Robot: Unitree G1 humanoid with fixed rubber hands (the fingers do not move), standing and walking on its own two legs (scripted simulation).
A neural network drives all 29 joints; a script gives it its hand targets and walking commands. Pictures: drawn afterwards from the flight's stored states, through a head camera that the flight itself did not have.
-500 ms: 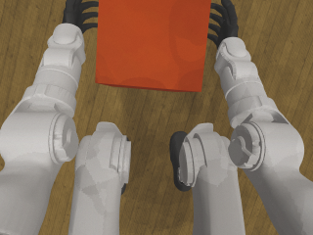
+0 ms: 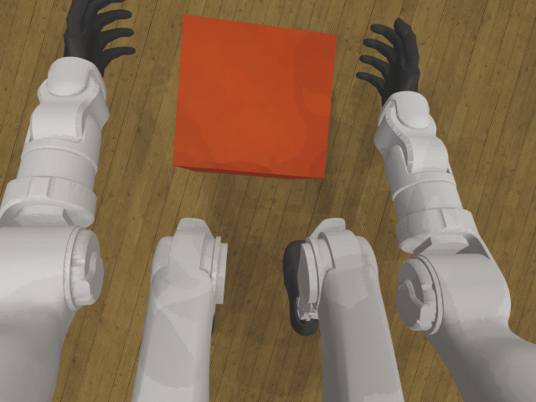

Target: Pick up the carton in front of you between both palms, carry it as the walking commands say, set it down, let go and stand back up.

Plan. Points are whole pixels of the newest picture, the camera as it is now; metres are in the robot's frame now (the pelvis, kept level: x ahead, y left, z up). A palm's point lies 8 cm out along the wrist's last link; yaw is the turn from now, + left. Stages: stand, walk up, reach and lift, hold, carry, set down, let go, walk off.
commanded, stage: set down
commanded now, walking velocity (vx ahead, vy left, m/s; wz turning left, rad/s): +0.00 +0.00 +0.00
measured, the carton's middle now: (251, 117) +0.49 +0.02 -0.28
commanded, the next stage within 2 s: let go in 0.74 s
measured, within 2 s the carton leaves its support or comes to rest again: neither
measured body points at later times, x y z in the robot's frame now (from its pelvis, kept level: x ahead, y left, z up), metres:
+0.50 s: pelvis +0.02 +0.00 +0.14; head +0.33 +0.03 +0.46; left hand +0.53 +0.24 +0.02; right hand +0.51 -0.17 +0.02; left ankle +0.10 +0.11 -0.37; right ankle +0.11 -0.11 -0.37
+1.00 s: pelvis +0.06 +0.00 +0.28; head +0.32 +0.02 +0.64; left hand +0.48 +0.24 +0.16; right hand +0.48 -0.19 +0.16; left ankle +0.10 +0.11 -0.37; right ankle +0.11 -0.11 -0.37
